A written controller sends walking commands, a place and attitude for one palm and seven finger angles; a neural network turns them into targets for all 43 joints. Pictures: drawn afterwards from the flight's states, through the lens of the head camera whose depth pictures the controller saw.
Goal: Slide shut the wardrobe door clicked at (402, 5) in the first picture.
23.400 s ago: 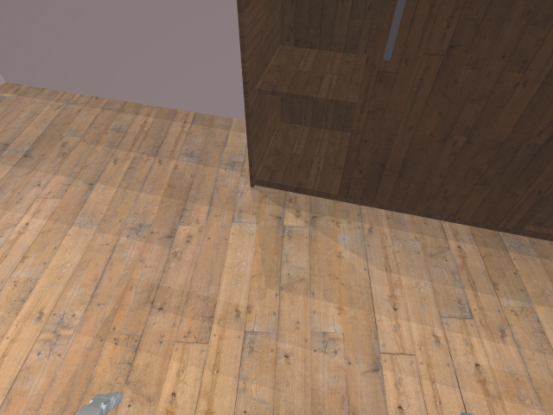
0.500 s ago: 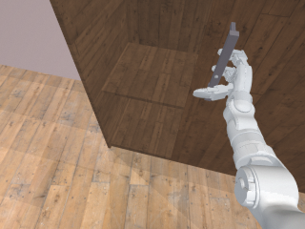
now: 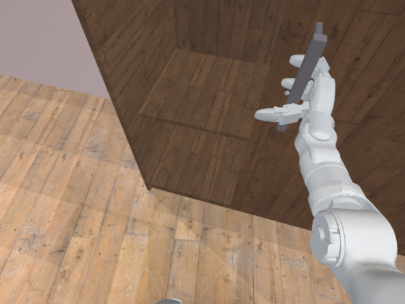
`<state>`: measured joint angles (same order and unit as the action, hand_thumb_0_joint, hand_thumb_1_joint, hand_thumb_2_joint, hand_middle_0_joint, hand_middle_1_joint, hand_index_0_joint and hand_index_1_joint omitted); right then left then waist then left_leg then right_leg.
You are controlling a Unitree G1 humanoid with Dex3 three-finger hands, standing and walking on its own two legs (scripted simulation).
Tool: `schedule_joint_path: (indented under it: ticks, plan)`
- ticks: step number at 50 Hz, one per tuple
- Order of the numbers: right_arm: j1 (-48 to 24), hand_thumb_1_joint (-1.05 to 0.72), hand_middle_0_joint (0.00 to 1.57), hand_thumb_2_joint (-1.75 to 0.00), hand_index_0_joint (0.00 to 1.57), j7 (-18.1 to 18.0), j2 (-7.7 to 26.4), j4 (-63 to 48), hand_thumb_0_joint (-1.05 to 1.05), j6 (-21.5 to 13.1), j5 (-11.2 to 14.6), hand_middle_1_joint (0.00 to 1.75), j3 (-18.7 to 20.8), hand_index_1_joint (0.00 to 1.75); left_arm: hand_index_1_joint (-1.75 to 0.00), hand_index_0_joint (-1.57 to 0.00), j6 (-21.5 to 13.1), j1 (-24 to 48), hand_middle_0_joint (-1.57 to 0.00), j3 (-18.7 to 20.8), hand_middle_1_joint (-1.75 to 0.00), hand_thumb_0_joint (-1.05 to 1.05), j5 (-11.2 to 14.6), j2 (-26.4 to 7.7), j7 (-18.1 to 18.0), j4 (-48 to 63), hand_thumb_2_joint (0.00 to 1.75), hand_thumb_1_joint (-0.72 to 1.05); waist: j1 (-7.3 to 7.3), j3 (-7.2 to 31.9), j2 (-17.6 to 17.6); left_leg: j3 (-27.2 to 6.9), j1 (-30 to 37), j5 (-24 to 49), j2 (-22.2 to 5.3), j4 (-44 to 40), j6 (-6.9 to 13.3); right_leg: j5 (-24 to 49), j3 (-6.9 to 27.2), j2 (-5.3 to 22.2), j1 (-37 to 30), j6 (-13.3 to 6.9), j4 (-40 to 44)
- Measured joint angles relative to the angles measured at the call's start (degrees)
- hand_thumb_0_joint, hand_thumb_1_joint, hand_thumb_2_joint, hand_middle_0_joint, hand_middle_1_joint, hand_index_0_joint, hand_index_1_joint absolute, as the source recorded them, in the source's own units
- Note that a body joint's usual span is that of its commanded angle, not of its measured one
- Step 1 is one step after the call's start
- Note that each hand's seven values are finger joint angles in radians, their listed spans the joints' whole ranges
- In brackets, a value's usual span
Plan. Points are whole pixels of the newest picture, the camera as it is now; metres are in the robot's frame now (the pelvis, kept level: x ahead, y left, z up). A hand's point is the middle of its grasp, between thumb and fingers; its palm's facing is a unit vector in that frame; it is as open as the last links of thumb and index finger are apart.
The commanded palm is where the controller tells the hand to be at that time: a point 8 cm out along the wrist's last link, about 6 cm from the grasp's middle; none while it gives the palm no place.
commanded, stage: grip the handle and tug to test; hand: right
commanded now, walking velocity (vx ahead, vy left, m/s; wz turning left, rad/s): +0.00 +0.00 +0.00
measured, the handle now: (297, 83) +0.54 -0.08 +0.13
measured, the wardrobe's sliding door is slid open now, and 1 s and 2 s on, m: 0.43 0.43 0.43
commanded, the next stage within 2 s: tug the door sideways, standing still in 1.52 s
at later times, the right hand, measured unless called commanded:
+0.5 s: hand (290, 93) +0.50 -0.06 +0.14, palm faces +0.06 +1.00 +0.00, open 10.2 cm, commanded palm +0.47 -0.11 +0.13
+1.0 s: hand (285, 97) +0.49 -0.05 +0.14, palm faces +0.06 +1.00 +0.00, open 5.5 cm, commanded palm +0.47 -0.11 +0.13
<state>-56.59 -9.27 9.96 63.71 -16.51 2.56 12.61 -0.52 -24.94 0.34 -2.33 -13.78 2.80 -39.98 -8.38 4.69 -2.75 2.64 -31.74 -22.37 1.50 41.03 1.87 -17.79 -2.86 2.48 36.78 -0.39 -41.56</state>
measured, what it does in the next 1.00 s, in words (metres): stands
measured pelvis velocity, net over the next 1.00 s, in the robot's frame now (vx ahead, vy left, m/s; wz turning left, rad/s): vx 0.00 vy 0.00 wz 0.00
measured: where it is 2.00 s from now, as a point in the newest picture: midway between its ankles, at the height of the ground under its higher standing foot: outside the picture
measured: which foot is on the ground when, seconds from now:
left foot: down 0.00-1.00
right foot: down 0.00-1.00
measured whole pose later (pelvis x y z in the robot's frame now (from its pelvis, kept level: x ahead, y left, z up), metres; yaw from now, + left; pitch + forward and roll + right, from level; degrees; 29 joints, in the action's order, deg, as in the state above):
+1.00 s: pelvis +0.00 +0.00 +0.00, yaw +0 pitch +11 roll +0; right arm -53.5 -9.8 8.4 61.3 -15.5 3.2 12.0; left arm -1.0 -22.2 0.4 -1.9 -13.7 2.3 -39.0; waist -7.7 4.6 -2.9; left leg 2.6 -29.6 -22.1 1.7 40.4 2.1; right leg -17.5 -2.8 2.5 34.5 -0.1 -40.6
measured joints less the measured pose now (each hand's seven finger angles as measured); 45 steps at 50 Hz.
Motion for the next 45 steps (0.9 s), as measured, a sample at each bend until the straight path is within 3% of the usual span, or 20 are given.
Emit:
schedule_joint_path:
  ticks: [13, 30, 38, 45]
  plan:
    - [0.34, 0.42, 0.32, -0.33, 0.31, -0.99, -0.17, 0.36, -0.01, 0.55, -0.37, 1.22, 0.15, 1.22, -0.30, -0.20, -0.28, 0.99, -0.20, 0.20, -0.30, 0.01, -0.01, -0.32, 0.06, 0.66, 0.90, 0.91, -0.39, -0.03, 0.20, -0.03, 0.39, 0.16, 0.10, -0.31, -0.05, -0.05, 0.02, 0.07, -0.25, -0.06, -0.02]
    - [3.25, -0.27, 0.39, -0.63, 0.38, 0.49, -0.53, -2.96, 0.00, 1.12, 0.61, 1.31, -0.17, 1.31, -0.30, -0.20, 0.22, 1.27, -0.20, 0.18, -0.30, 0.01, 0.42, -0.10, 0.05, 0.97, 0.90, 0.91, 0.82, 0.77, 0.03, -0.11, 1.81, -0.05, 0.19, -1.02, 0.08, -0.29, 0.02, 0.10, -1.69, 0.10, 0.65]
    - [3.97, -0.63, 0.42, -0.78, 0.42, 0.49, -1.59, -3.97, 0.01, 1.48, 0.99, 1.36, -2.10, 1.36, -0.30, -0.20, 0.11, 2.34, -0.20, 0.36, -0.30, 0.01, 0.72, -0.14, -0.16, 0.91, 0.90, 0.91, 1.29, 0.04, -0.14, 0.45, 2.68, 0.00, 0.10, -1.17, 0.15, -0.12, 0.59, -0.06, -2.25, 0.17, 0.62]
    - [2.85, -0.71, 0.42, -0.82, 0.41, -0.69, -2.07, -2.74, 0.01, 1.39, 0.39, 1.39, -1.39, 1.38, -0.30, -0.20, -0.34, 3.06, -0.20, 0.24, -0.30, 0.01, 0.41, -0.06, -0.34, 0.83, 0.90, 0.91, 1.02, -0.02, -0.11, 0.25, 2.02, 0.11, -0.01, -0.66, 0.19, 0.27, 0.38, -0.15, -1.96, 0.20, 0.75]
